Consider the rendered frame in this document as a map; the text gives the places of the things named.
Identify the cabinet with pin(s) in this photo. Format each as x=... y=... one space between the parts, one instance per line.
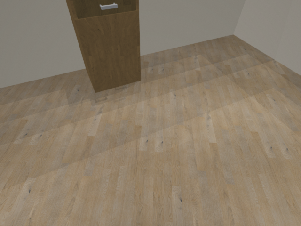
x=110 y=47

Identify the handle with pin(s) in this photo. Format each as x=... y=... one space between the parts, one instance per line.
x=108 y=6

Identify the drawer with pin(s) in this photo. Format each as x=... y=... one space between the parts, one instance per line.
x=91 y=8

